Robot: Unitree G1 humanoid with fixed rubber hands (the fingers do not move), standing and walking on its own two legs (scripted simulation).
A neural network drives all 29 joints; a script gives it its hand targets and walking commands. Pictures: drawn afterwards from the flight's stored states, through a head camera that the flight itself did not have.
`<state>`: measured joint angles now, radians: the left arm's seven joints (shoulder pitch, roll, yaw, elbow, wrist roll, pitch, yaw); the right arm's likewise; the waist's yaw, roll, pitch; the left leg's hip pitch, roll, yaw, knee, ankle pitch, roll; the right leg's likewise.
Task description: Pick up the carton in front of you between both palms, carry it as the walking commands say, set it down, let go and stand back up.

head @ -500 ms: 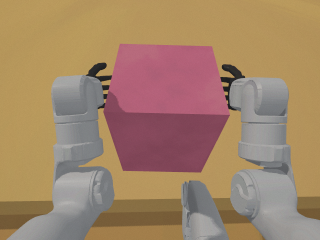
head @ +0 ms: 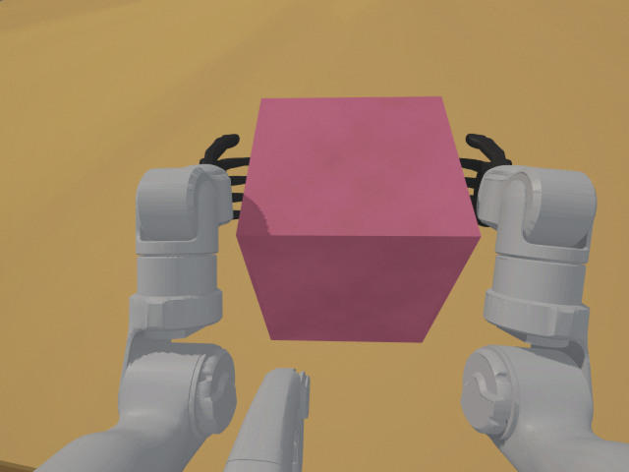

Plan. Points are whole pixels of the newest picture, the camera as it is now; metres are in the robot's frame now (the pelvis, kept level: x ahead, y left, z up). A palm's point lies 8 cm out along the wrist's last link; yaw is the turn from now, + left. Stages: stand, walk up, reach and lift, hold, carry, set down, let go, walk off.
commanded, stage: carry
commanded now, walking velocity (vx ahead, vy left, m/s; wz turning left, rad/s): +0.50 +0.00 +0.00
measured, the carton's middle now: (348, 230) +0.40 +0.01 +0.11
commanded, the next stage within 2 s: none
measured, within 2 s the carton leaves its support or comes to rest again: neither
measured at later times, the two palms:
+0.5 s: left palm out of the picture +0.68 +0.17 +0.30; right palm out of the picture +0.65 -0.12 +0.31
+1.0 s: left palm out of the picture +0.92 +0.17 +0.31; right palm out of the picture +0.93 -0.13 +0.31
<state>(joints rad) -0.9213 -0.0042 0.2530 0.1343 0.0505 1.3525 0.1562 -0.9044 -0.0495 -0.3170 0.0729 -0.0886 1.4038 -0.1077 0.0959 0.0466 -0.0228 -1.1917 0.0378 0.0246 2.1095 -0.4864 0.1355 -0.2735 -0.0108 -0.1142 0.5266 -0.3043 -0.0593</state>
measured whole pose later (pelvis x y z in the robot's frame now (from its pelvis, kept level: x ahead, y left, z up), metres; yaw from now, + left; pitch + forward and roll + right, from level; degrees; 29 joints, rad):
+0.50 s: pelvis +0.29 +0.07 +0.16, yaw -2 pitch +3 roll +1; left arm -0.83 0.01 0.34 0.01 0.10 1.38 0.09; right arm -0.88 0.00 -0.22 0.11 -0.01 1.34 -0.19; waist -0.11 -0.02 0.06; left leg -0.44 -0.02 0.16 0.69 -0.31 0.10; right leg -0.87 -0.03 0.00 1.39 -0.32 -0.09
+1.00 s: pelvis +0.57 +0.02 +0.18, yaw +0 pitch +5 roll +0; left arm -0.78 -0.01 0.24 0.26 0.08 1.34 0.12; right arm -0.80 -0.03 -0.25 0.28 -0.08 1.36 -0.13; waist 0.02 0.02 -0.08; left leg -0.69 0.08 0.04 0.98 -0.26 -0.01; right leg -0.31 0.02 -0.10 0.43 -0.22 -0.07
